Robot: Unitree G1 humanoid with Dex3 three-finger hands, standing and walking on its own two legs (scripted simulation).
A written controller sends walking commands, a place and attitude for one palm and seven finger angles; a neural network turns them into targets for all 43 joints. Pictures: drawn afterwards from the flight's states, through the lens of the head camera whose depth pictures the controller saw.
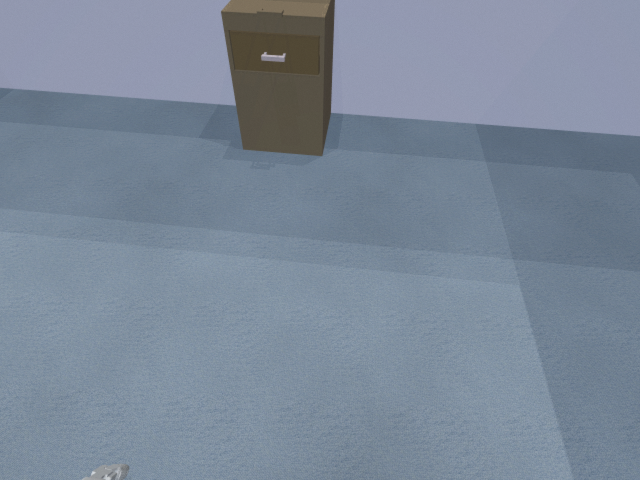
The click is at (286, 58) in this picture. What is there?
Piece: drawer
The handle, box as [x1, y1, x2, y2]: [261, 52, 285, 61]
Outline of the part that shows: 261,55 261,60 284,61 285,53 282,56 267,55 266,52 264,52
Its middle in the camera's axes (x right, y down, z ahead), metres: -0.21 -0.80 +1.70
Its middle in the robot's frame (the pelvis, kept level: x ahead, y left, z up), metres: +1.78 +0.29 -0.24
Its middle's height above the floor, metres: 0.53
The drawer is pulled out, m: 0.00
